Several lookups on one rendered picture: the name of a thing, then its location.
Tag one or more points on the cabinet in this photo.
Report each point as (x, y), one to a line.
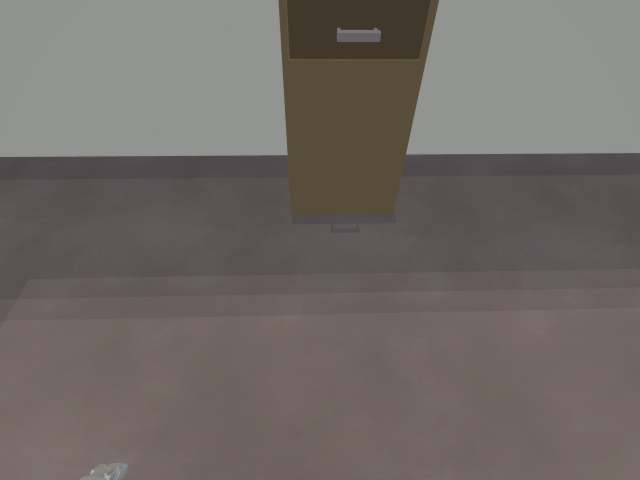
(348, 123)

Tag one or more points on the drawer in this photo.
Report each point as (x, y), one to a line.
(312, 27)

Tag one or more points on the handle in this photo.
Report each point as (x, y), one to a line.
(358, 35)

